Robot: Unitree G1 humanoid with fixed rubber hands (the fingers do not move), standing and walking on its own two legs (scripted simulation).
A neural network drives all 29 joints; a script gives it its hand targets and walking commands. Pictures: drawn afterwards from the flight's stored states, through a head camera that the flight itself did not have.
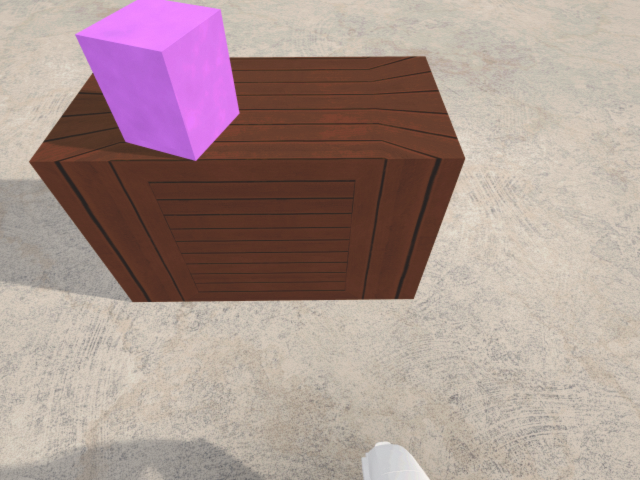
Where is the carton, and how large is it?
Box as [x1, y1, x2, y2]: [75, 0, 238, 160]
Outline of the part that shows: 75,34 125,141 195,160 238,114 238,107 220,9 166,0 136,0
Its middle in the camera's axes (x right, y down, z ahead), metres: -0.34 -0.37 +0.88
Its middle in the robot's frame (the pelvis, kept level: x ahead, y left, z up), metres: +0.95 +0.27 +0.02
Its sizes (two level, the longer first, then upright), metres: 0.210 0.200 0.250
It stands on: a pedestal, 0.64 m high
